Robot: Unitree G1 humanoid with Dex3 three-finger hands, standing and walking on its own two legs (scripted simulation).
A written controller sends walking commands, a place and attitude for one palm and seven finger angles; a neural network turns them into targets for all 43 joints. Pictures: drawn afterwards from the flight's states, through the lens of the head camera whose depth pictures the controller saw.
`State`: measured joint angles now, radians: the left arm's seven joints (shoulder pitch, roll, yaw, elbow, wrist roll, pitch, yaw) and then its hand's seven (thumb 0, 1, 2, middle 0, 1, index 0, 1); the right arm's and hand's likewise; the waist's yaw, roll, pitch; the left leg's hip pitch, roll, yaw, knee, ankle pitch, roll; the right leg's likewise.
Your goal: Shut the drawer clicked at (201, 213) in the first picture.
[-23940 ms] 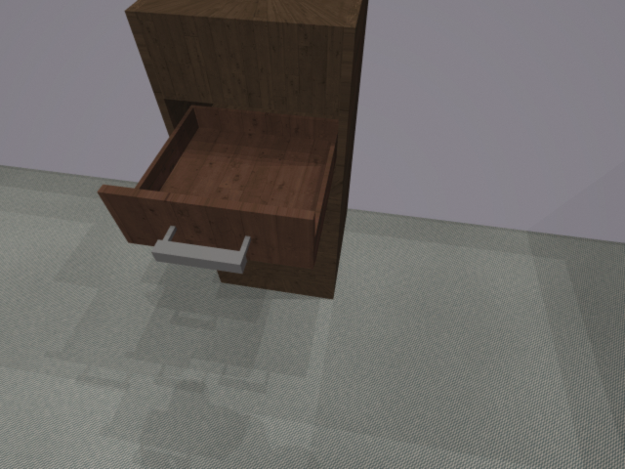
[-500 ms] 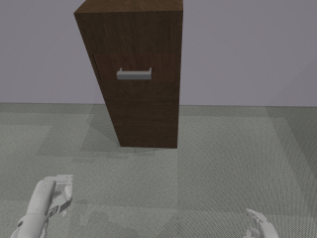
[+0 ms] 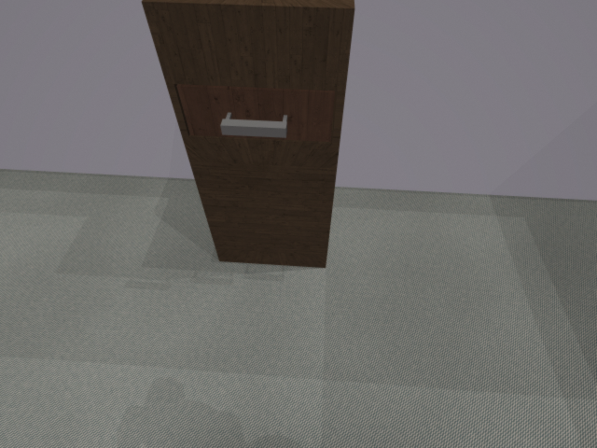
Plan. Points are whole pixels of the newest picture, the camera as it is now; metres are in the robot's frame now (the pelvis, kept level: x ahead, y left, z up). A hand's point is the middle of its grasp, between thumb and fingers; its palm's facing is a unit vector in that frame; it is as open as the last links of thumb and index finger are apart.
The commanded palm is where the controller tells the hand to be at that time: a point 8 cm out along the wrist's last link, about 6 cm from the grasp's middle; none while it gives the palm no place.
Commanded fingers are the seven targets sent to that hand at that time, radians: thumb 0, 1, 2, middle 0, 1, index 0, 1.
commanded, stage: let the arm hang, fingers relaxed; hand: left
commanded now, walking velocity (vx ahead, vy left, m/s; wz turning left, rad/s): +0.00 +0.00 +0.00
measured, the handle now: (255, 122) +0.84 +0.17 -0.07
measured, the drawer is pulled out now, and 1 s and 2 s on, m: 0.00 0.00 0.00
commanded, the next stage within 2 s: look to check the result in 0.48 s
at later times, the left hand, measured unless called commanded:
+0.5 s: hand out of the picture +0.00 +0.15 -0.18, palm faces +0.03 -0.98 -0.18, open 7.3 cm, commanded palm none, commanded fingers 0.00 0.90 0.90 -0.20 -0.30 -0.20 -0.30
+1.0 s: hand out of the picture +0.01 +0.13 -0.17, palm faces +0.03 -0.98 -0.18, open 7.4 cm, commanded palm none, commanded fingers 0.00 0.90 0.90 -0.20 -0.30 -0.20 -0.30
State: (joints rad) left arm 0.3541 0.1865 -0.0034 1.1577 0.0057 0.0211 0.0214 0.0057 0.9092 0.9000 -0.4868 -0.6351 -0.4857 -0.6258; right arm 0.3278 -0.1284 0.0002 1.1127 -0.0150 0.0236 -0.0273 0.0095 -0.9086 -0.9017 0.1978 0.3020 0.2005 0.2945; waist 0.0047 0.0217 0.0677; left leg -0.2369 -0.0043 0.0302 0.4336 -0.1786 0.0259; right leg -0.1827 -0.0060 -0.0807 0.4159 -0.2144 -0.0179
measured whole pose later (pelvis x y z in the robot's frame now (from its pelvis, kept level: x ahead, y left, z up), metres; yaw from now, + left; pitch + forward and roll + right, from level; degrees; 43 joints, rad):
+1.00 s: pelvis +0.02 -0.03 +0.00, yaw +0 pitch -1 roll +0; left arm 0.28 0.12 0.01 1.15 0.00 -0.01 0.03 0.00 0.91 0.90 -0.20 -0.30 -0.20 -0.30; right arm 0.29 -0.11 -0.01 1.14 -0.02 0.01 -0.04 0.01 -0.91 -0.90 0.20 0.30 0.20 0.29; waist -0.01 0.02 0.05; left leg -0.19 0.03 0.02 0.41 -0.20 -0.02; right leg -0.14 0.03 -0.08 0.41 -0.24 -0.05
